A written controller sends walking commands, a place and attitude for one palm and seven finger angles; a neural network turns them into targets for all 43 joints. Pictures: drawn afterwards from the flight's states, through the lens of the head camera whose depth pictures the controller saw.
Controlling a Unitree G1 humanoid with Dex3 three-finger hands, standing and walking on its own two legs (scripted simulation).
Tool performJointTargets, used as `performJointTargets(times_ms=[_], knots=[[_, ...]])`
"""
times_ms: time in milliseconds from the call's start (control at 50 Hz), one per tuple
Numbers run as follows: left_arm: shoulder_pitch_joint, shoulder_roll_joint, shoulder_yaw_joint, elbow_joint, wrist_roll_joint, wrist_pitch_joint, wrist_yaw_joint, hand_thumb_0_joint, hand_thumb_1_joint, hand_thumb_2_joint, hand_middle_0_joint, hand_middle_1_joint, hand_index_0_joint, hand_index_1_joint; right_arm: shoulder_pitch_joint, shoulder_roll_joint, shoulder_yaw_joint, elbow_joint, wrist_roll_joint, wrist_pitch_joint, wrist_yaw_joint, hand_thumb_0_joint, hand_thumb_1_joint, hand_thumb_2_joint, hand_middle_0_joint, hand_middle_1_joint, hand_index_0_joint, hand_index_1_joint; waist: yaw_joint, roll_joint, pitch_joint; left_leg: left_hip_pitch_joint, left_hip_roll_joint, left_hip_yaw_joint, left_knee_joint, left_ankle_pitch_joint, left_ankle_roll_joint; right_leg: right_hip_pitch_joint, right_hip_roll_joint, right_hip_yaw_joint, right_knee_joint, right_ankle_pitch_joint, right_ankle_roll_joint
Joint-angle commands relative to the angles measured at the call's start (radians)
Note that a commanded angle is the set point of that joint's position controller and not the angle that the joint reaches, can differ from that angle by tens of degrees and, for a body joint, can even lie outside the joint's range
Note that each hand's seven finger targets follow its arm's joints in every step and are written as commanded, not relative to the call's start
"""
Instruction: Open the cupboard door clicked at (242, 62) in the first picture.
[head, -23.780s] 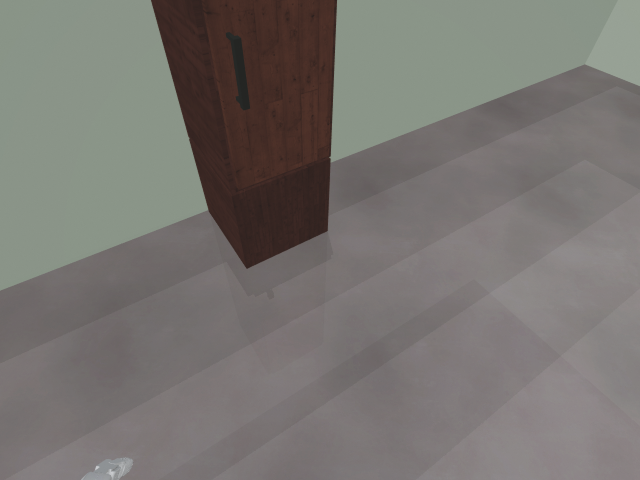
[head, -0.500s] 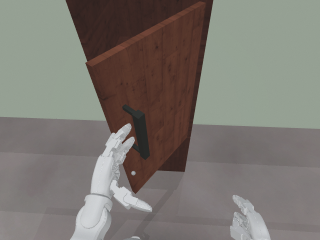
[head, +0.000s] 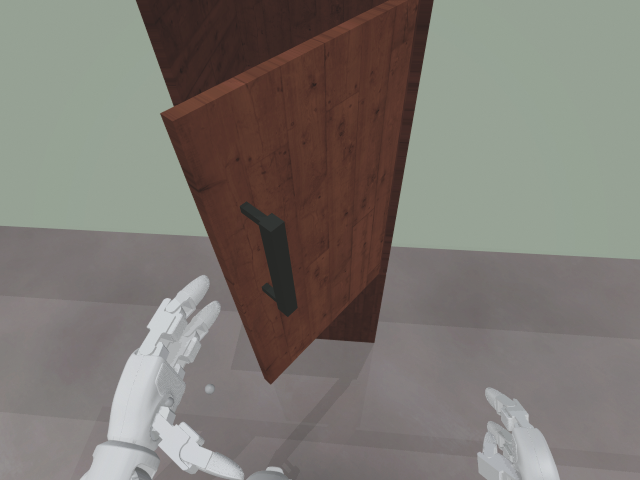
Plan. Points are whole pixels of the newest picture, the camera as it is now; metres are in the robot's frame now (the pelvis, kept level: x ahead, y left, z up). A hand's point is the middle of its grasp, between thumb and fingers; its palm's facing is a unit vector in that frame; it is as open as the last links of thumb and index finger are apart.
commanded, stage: draw the hand back to the body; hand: left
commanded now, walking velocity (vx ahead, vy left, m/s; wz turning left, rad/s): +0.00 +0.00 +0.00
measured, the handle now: (270, 263) +0.35 +0.08 +0.09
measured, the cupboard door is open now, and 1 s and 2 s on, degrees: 53 53 53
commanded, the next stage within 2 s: step back with the hand held close in 1.56 s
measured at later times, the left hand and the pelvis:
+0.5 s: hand (129, 382) +0.19 +0.18 +0.14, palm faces -0.04 -1.00 -0.08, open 16.2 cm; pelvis +0.00 +0.03 +0.02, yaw +0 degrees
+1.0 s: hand (15, 323) +0.21 +0.26 +0.19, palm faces +0.34 -0.86 -0.38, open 11.3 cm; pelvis +0.02 +0.04 +0.06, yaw -2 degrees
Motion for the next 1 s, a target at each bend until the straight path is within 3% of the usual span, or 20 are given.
performJointTargets(times_ms=[0,20,60,100,200,300,360,460,480,500,520,540,580,640,700,760,840,880,900,980], knots=[[-0.108,0.14,0.104,-0.255,-0.007,-0.047,0.011,0.0,-0.5,0.3,-0.15,-0.3,-0.15,-0.3,-0.072,-0.085,-0.035,-0.173,0.008,-0.062,-0.01,0.0,-0.9,-0.9,0.2,0.3,0.2,0.3,-0.009,-0.067,-0.163,0.101,-0.039,0.027,-0.09,0.182,0.051,0.081,-0.016,0.108,-0.207,0.292,0.041],[-0.091,0.134,0.109,-0.289,-0.01,-0.039,0.021,0.0,-0.5,0.3,-0.15,-0.3,-0.15,-0.3,-0.077,-0.077,-0.031,-0.185,0.008,-0.064,-0.009,0.0,-0.9,-0.9,0.2,0.3,0.2,0.3,0.007,-0.042,-0.197,0.124,-0.04,0.029,-0.105,0.196,0.053,0.107,-0.015,0.1,-0.204,0.302,0.035],[-0.055,0.133,0.12,-0.319,-0.015,-0.017,0.041,0.0,-0.5,0.3,-0.15,-0.3,-0.15,-0.3,-0.077,-0.067,-0.025,-0.193,0.014,-0.065,-0.01,0.0,-0.9,-0.9,0.2,0.3,0.2,0.3,0.015,-0.026,-0.196,0.145,-0.038,0.033,-0.126,0.21,0.052,0.123,-0.01,0.084,-0.206,0.32,0.033],[-0.019,0.147,0.154,-0.314,-0.025,0.007,0.053,0.0,-0.5,0.3,-0.15,-0.3,-0.15,-0.3,-0.08,-0.066,-0.024,-0.191,0.018,-0.063,-0.012,0.0,-0.9,-0.9,0.2,0.3,0.2,0.3,0.022,-0.063,-0.187,0.146,-0.035,0.029,-0.139,0.221,0.052,0.146,-0.003,0.072,-0.212,0.335,0.034],[-0.022,0.106,0.097,-0.307,-0.04,0.071,0.025,0.0,-0.5,0.3,-0.15,-0.3,-0.15,-0.3,-0.095,-0.079,-0.011,-0.195,0.027,-0.075,-0.016,0.0,-0.9,-0.9,0.2,0.3,0.2,0.3,-0.007,-0.077,-0.057,0.154,-0.027,0.017,-0.183,0.155,0.055,0.09,0.009,0.046,-0.256,0.241,0.037],[-0.043,0.152,0.123,-0.38,-0.042,0.112,0.003,0.0,-0.5,0.3,-0.15,-0.3,-0.15,-0.3,-0.088,-0.088,-0.005,-0.195,0.031,-0.098,-0.024,0.0,-0.9,-0.9,0.2,0.3,0.2,0.3,0.0,-0.022,-0.063,0.205,-0.025,0.005,-0.217,0.145,0.055,0.097,0.012,0.029,-0.267,0.211,0.03],[-0.06,0.177,0.165,-0.426,-0.048,0.118,0.012,0.0,-0.5,0.3,-0.15,-0.3,-0.15,-0.3,-0.086,-0.083,0.0,-0.192,0.03,-0.11,-0.027,0.0,-0.9,-0.9,0.2,0.3,0.2,0.3,0.008,-0.02,-0.073,0.228,-0.024,-0.003,-0.237,0.144,0.052,0.105,0.015,0.015,-0.269,0.205,0.029],[-0.05,0.188,0.204,-0.438,-0.062,0.146,0.015,0.0,-0.325,0.375,-0.156,-0.3,-0.156,-0.3,-0.093,-0.08,0.007,-0.177,0.034,-0.127,-0.029,0.0,-0.9,-0.9,0.2,0.3,0.2,0.3,0.019,0.009,-0.053,0.257,-0.02,-0.009,-0.266,0.145,0.047,0.123,0.019,0.0,-0.283,0.21,0.025],[-0.083,0.312,0.211,-0.523,0.077,0.164,0.136,0.0,-0.29,0.39,-0.158,-0.3,-0.158,-0.3,-0.101,-0.074,0.007,-0.171,0.018,-0.11,-0.054,0.0,-0.9,-0.9,0.2,0.3,0.2,0.3,0.055,0.012,-0.06,0.277,-0.013,-0.002,-0.313,0.152,0.05,0.168,-0.007,0.063,-0.348,0.225,0.01],[-0.027,0.269,0.211,-0.492,0.094,0.19,0.192,0.0,-0.255,0.405,-0.159,-0.3,-0.159,-0.3,-0.098,-0.058,0.012,-0.167,0.012,-0.105,-0.063,0.0,-0.9,-0.9,0.2,0.3,0.2,0.3,0.04,-0.029,-0.01,0.287,-0.013,0.008,-0.32,0.148,0.052,0.163,-0.012,0.063,-0.388,0.203,0.013],[0.0,0.208,0.165,-0.48,0.1,0.208,0.21,0.0,-0.22,0.42,-0.16,-0.3,-0.16,-0.3,-0.099,-0.056,0.017,-0.167,0.01,-0.1,-0.063,0.0,-0.9,-0.9,0.2,0.3,0.2,0.3,0.031,-0.045,0.012,0.293,-0.013,0.008,-0.325,0.142,0.051,0.155,-0.015,0.057,-0.394,0.192,0.018],[0.01,0.194,0.153,-0.456,0.115,0.222,0.228,0.0,-0.185,0.435,-0.161,-0.3,-0.161,-0.3,-0.096,-0.057,0.018,-0.153,0.01,-0.09,-0.062,0.0,-0.9,-0.9,0.2,0.3,0.2,0.3,0.027,-0.01,0.037,0.305,-0.008,0.009,-0.336,0.143,0.051,0.162,-0.016,0.051,-0.399,0.192,0.018],[-0.013,0.212,0.164,-0.458,0.136,0.232,0.258,0.0,-0.115,0.465,-0.164,-0.3,-0.164,-0.3,-0.106,-0.062,0.02,-0.14,0.008,-0.078,-0.063,0.0,-0.9,-0.9,0.2,0.3,0.2,0.3,0.024,0.002,0.045,0.339,-0.004,0.005,-0.369,0.145,0.05,0.186,-0.014,0.043,-0.419,0.197,0.019],[-0.027,0.252,0.209,-0.448,0.151,0.235,0.289,0.0,-0.01,0.51,-0.168,-0.3,-0.168,-0.3,-0.121,-0.065,0.018,-0.12,0.0,-0.072,-0.071,0.0,-0.9,-0.9,0.2,0.3,0.2,0.3,0.03,-0.035,0.036,0.385,-0.003,0.012,-0.407,0.165,0.054,0.242,-0.015,0.046,-0.464,0.21,0.021],[-0.057,0.293,0.257,-0.463,0.161,0.229,0.31,0.0,0.095,0.555,-0.171,-0.3,-0.171,-0.3,-0.141,-0.066,0.021,-0.099,-0.005,-0.077,-0.077,0.0,-0.9,-0.9,0.2,0.3,0.2,0.3,0.039,-0.017,0.022,0.431,-0.003,0.012,-0.45,0.209,0.053,0.31,-0.018,0.042,-0.492,0.251,0.018],[-0.058,0.293,0.272,-0.489,0.163,0.225,0.319,0.0,0.2,0.6,-0.175,-0.3,-0.175,-0.3,-0.15,-0.061,0.024,-0.078,-0.008,-0.087,-0.076,0.0,-0.9,-0.9,0.2,0.3,0.2,0.3,0.042,0.027,0.01,0.483,-0.002,0.013,-0.487,0.261,0.049,0.353,-0.018,0.037,-0.507,0.303,0.018],[-0.024,0.303,0.306,-0.49,0.163,0.222,0.322,0.0,0.34,0.66,-0.18,-0.3,-0.18,-0.3,-0.16,-0.064,0.017,-0.05,-0.011,-0.098,-0.068,0.0,-0.9,-0.9,0.2,0.3,0.2,0.3,0.051,0.03,-0.001,0.537,0.001,0.021,-0.516,0.384,0.046,0.418,-0.018,0.034,-0.527,0.405,0.019],[-0.024,0.294,0.312,-0.461,0.16,0.225,0.319,0.0,0.41,0.69,-0.182,-0.3,-0.182,-0.3,-0.166,-0.068,0.016,-0.037,-0.012,-0.094,-0.061,0.0,-0.9,-0.9,0.2,0.3,0.2,0.3,0.051,0.014,0.039,0.538,0.005,0.019,-0.539,0.399,0.041,0.425,-0.013,0.029,-0.544,0.408,0.02],[-0.023,0.305,0.332,-0.432,0.159,0.226,0.32,0.0,0.445,0.705,-0.184,-0.3,-0.184,-0.3,-0.172,-0.069,0.013,-0.03,-0.012,-0.092,-0.06,0.0,-0.9,-0.9,0.2,0.3,0.2,0.3,0.054,-0.029,0.059,0.533,0.006,0.023,-0.545,0.397,0.043,0.436,-0.012,0.029,-0.561,0.417,0.02],[-0.048,0.328,0.389,-0.423,0.153,0.222,0.317,0.0,0.585,0.765,-0.189,-0.3,-0.189,-0.3,-0.18,-0.072,0.002,-0.018,-0.015,-0.075,-0.057,0.0,-0.9,-0.9,0.2,0.3,0.2,0.3,0.059,-0.045,0.05,0.567,0.006,0.035,-0.568,0.433,0.046,0.468,-0.011,0.032,-0.581,0.455,0.024]])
